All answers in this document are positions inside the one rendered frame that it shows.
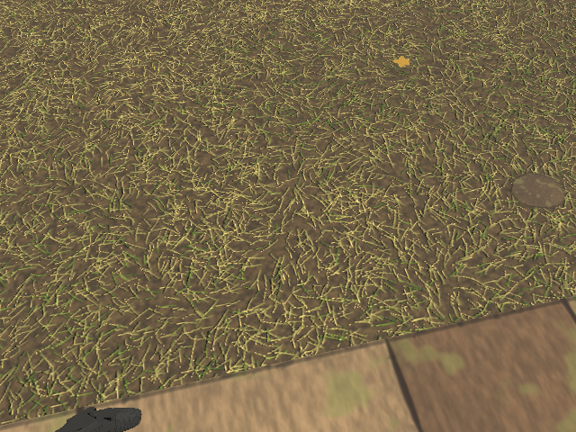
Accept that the left robot hand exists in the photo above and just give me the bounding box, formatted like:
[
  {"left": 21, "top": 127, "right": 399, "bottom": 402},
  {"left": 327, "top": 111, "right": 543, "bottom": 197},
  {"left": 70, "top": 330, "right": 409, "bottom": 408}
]
[{"left": 55, "top": 407, "right": 142, "bottom": 432}]

